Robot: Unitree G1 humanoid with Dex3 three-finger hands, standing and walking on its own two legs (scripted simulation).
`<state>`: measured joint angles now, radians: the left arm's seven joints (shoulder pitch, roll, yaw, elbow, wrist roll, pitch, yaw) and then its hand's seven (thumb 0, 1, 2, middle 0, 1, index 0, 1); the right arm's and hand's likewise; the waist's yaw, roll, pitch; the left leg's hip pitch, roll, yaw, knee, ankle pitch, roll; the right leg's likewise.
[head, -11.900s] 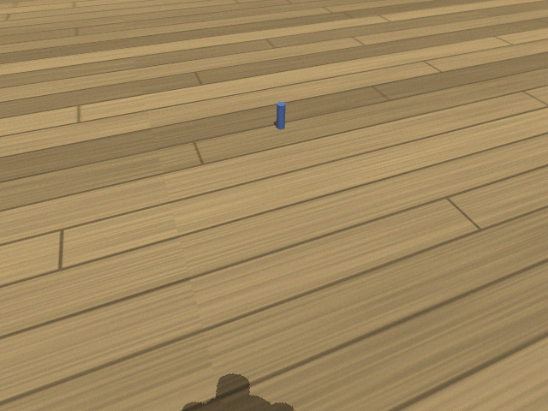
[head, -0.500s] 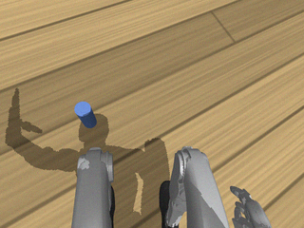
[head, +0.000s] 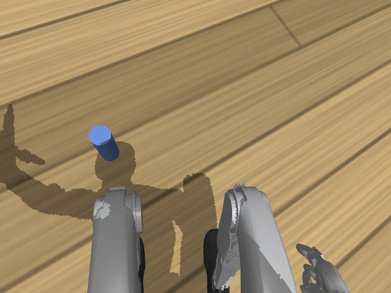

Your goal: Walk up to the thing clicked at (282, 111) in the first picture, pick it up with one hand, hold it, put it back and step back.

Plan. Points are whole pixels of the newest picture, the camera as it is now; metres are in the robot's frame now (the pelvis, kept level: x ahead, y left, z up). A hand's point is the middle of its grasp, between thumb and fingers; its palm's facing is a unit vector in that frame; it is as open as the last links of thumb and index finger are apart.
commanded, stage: go down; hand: left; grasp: from the side
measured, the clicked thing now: (105, 145) +0.47 +0.22 -0.31
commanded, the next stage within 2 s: approach in 0.04 s
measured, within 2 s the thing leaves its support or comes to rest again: neither
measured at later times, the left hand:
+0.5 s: hand (3, 135) +0.42 +0.37 -0.10, palm faces +0.14 -0.99 +0.04, open 17.7 cm
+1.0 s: hand (81, 150) +0.43 +0.27 -0.24, palm faces +0.09 -0.99 +0.06, open 17.7 cm
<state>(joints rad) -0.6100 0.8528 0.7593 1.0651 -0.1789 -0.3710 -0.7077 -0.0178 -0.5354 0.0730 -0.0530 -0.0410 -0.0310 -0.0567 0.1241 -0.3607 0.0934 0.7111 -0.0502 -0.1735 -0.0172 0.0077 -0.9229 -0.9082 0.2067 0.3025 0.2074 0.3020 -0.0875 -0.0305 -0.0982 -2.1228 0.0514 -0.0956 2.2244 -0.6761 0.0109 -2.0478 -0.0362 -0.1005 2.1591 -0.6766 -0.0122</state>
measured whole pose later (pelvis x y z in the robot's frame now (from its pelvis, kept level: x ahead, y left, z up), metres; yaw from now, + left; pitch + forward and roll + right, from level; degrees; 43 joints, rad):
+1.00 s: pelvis -0.02 +0.01 -0.10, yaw -9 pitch +15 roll -15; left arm -0.65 0.83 0.65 1.39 -0.19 -0.95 -0.45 -0.02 -0.61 0.02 -0.08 -0.07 -0.06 -0.08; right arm -0.14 -0.37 0.43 0.61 -0.29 -0.09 0.09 0.00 -0.95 -0.91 0.21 0.30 0.21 0.30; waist -0.22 -0.24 0.24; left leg -2.22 0.06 -0.30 2.62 -0.70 0.01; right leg -2.07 0.02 -0.25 2.41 -0.63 0.02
